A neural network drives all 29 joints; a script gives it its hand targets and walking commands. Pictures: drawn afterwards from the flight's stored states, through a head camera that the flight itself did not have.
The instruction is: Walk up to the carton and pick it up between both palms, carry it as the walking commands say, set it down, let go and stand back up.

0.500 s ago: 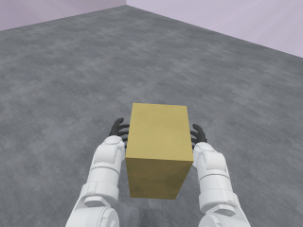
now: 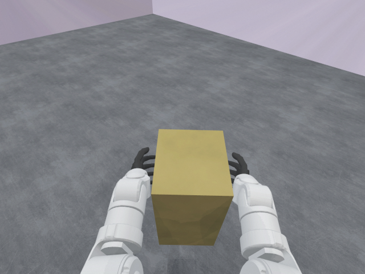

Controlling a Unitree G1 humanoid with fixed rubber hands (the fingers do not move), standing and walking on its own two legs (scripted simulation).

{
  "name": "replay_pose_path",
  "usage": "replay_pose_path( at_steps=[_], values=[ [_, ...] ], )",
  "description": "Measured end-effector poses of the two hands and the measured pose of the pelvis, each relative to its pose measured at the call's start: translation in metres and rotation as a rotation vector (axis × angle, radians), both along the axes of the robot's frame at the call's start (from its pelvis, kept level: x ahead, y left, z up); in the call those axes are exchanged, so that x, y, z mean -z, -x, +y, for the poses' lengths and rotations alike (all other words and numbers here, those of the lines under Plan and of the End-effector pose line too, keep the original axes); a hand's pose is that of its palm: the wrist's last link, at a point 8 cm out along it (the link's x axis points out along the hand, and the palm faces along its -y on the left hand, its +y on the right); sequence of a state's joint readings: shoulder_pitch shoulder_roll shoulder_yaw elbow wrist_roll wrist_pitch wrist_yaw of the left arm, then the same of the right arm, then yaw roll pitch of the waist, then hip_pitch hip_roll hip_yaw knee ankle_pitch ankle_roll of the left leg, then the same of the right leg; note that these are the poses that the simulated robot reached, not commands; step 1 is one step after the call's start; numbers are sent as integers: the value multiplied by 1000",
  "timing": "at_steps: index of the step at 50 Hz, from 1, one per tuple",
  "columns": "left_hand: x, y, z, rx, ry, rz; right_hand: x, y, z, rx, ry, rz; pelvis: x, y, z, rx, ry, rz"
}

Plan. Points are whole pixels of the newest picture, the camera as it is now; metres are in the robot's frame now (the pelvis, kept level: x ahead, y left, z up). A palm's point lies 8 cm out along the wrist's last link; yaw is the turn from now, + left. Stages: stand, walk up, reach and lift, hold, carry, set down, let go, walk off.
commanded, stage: reach and lift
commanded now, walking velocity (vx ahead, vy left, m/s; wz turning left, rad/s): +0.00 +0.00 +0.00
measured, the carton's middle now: (188, 192) +0.34 +0.02 +0.00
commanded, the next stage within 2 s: hold in 0.36 s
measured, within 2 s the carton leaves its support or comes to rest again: neither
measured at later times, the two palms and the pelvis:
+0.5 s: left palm (138, 182) +0.31 +0.14 +0.06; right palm (242, 186) +0.32 -0.11 +0.06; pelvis +0.00 +0.00 +0.00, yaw +0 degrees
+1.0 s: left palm (137, 182) +0.31 +0.14 +0.06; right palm (242, 186) +0.31 -0.11 +0.06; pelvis +0.00 +0.00 +0.00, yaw +0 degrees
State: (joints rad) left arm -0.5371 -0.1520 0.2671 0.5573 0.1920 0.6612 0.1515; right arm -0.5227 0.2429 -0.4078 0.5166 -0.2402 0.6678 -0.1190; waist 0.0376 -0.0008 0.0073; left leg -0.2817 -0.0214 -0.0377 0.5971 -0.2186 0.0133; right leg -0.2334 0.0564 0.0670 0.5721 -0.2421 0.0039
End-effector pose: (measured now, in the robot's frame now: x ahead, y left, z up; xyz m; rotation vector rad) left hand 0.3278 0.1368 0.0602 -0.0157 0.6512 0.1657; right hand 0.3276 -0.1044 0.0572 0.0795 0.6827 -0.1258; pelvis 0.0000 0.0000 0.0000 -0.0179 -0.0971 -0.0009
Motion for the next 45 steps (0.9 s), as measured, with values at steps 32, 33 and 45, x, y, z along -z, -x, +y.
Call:
replay_pose_path(
  at_steps=[32,33,45],
  values=[
    [0,19,-1,-5,-9,8,-2,13,-1,-27,15,4,0,4,0,0,-1,-25],
    [0,19,-1,-5,-8,8,-2,13,-1,-26,15,3,0,4,0,0,-1,-26],
    [-2,18,-1,-4,-9,7,-3,13,-1,-26,15,2,0,4,0,0,-1,-27]
  ],
)
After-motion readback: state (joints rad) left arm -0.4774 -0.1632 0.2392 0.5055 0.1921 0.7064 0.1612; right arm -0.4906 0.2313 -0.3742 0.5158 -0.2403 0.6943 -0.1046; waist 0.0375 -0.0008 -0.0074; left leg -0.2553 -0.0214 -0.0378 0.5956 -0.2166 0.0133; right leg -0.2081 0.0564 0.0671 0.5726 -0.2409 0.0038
